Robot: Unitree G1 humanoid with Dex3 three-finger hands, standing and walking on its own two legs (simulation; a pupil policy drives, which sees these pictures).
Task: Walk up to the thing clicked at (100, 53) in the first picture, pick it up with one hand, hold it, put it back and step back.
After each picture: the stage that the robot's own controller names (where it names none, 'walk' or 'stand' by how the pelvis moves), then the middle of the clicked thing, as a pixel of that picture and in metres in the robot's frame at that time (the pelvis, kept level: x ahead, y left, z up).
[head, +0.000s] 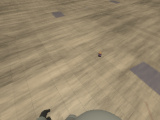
stand; (99, 54) +1.37 -0.24 -0.72
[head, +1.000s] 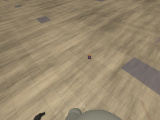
walk; (89, 56) +1.25 +0.08 -0.70
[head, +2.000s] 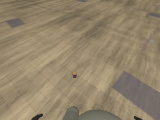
walk; (74, 74) +0.74 +0.25 -0.69
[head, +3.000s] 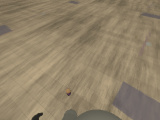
walk; (68, 92) +0.45 +0.26 -0.70
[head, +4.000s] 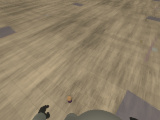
stand; (69, 99) +0.36 +0.24 -0.72
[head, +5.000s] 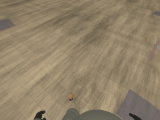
stand; (70, 97) +0.34 +0.21 -0.71
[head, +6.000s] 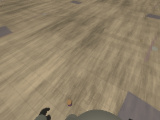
stand; (69, 103) +0.30 +0.23 -0.72
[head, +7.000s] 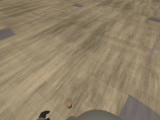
stand; (69, 105) +0.30 +0.23 -0.73
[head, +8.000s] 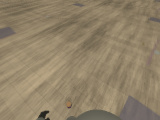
stand; (69, 105) +0.30 +0.23 -0.73
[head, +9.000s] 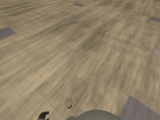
go down; (69, 105) +0.30 +0.23 -0.73
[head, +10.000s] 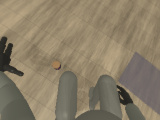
go down; (56, 65) +0.38 +0.26 -0.33
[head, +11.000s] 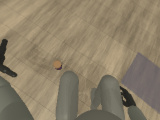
approach; (58, 65) +0.38 +0.27 -0.30
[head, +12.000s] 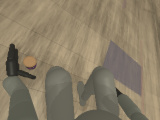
close in; (30, 63) +0.37 +0.30 -0.22
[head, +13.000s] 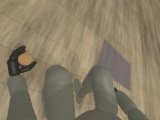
close; (25, 61) +0.36 +0.30 -0.22
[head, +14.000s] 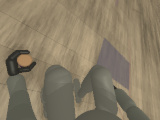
lift; (25, 61) +0.35 +0.30 -0.23
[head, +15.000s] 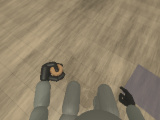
lift; (58, 72) +0.32 +0.22 -0.02
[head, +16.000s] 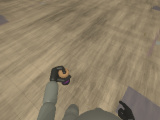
hold; (64, 77) +0.32 +0.18 -0.01
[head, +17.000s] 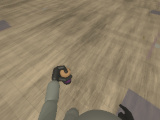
hold; (66, 76) +0.32 +0.17 +0.00
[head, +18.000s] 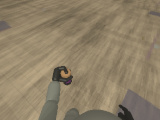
hold; (66, 77) +0.32 +0.17 -0.01
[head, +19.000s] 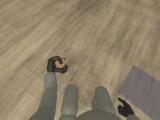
crouch; (61, 66) +0.39 +0.20 -0.07
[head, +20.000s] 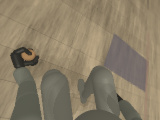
lower; (30, 58) +0.40 +0.28 -0.21
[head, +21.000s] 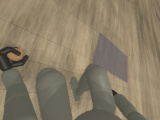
lower; (17, 58) +0.40 +0.30 -0.22
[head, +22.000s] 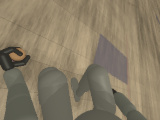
lower; (19, 57) +0.39 +0.30 -0.22
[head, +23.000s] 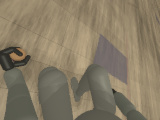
lower; (19, 57) +0.39 +0.30 -0.22
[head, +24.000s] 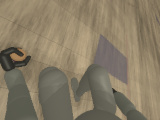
rest; (19, 58) +0.39 +0.30 -0.22
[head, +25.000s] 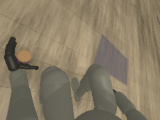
withdraw; (23, 58) +0.38 +0.29 -0.23
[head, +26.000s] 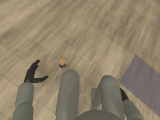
walk; (62, 63) +0.41 +0.24 -0.29
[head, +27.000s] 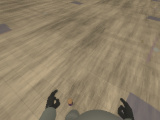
stand; (70, 102) +0.33 +0.19 -0.65
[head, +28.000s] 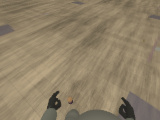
stand; (70, 100) +0.35 +0.21 -0.67
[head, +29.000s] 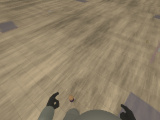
stand; (71, 98) +0.35 +0.20 -0.68
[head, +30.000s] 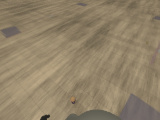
walk; (73, 100) +0.36 +0.20 -0.72
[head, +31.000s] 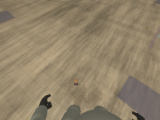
walk; (75, 82) +0.50 +0.16 -0.69
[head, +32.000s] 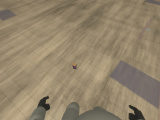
walk; (74, 66) +0.80 +0.24 -0.70
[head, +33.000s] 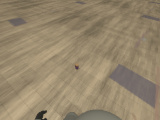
stand; (76, 66) +0.97 +0.22 -0.71
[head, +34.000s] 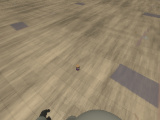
stand; (77, 67) +0.97 +0.22 -0.73
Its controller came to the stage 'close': yes
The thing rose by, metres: 0.71
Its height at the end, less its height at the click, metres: +0.00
